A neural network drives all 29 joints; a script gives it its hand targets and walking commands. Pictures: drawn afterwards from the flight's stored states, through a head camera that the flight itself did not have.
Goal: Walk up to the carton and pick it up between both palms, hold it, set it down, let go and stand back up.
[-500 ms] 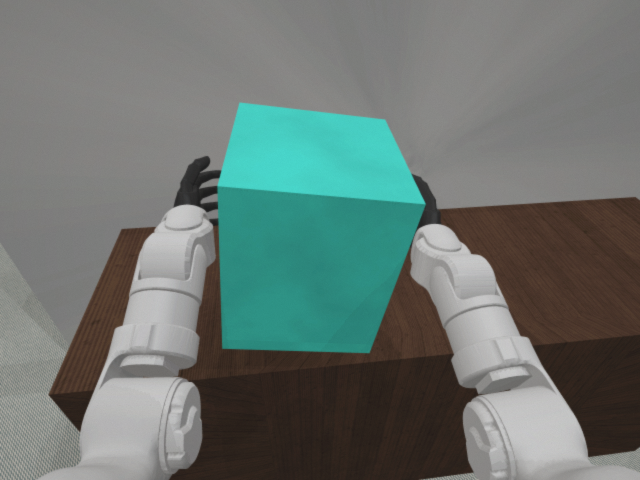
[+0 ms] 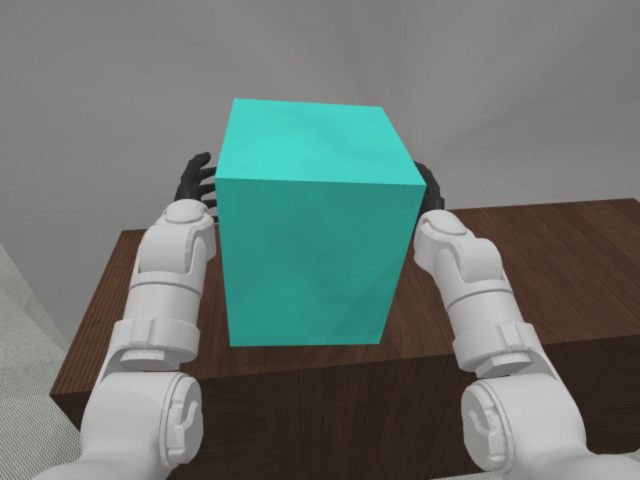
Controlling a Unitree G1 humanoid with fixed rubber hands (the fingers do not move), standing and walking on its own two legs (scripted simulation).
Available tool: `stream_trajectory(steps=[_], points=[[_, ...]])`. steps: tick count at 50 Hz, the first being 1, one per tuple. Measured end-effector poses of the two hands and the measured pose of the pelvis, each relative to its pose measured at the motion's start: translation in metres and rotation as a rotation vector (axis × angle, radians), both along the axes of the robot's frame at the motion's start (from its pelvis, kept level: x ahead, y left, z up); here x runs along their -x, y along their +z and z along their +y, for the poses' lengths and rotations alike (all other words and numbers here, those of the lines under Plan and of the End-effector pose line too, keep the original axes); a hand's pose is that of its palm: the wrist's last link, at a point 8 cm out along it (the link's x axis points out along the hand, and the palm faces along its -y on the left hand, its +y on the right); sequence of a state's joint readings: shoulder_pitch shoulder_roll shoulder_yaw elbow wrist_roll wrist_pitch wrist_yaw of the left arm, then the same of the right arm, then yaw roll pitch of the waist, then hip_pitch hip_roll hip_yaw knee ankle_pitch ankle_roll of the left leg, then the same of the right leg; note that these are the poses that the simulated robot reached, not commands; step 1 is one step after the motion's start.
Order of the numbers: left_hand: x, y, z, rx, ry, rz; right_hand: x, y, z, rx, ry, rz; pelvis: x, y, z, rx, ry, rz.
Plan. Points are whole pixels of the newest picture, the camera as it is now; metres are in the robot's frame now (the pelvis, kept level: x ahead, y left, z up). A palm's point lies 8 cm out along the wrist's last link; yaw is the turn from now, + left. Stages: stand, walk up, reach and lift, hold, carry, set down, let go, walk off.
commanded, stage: hold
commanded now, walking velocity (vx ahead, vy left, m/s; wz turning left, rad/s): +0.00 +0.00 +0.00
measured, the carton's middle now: (308, 223) +0.41 +0.03 +0.17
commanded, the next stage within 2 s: none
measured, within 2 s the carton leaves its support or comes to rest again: neither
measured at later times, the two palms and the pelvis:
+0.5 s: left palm (187, 207) +0.37 +0.17 +0.22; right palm (429, 222) +0.37 -0.12 +0.20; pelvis +0.00 +0.00 +0.00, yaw +0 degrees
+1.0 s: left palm (189, 208) +0.38 +0.17 +0.22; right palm (429, 222) +0.38 -0.12 +0.19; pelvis +0.00 +0.00 +0.00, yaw +0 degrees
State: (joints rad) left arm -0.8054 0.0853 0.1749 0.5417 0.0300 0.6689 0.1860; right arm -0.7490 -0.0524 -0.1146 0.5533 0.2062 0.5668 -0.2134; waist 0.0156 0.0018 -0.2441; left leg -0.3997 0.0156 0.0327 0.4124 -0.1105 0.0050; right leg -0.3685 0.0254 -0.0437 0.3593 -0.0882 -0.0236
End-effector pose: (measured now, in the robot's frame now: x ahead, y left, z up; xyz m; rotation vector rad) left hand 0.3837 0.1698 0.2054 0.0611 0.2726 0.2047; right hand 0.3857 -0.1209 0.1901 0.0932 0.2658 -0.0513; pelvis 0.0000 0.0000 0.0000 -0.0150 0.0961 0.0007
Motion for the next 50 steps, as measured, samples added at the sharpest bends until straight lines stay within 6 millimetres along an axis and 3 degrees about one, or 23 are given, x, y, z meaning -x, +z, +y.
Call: stream_trajectory(steps=[17, 50], points=[[0.009, 0.013, 0.000, 0.000, 0.001, -0.013, 0.011, 0.006, 0.000, 0.017, 0.003, -0.012, 0.001, 0.000, 0.000, 0.000, 0.000, -0.002], [0.008, 0.010, -0.001, 0.001, -0.003, -0.004, 0.010, 0.004, -0.001, 0.016, 0.000, -0.001, 0.002, 0.000, 0.000, 0.000, 0.000, -0.002]])
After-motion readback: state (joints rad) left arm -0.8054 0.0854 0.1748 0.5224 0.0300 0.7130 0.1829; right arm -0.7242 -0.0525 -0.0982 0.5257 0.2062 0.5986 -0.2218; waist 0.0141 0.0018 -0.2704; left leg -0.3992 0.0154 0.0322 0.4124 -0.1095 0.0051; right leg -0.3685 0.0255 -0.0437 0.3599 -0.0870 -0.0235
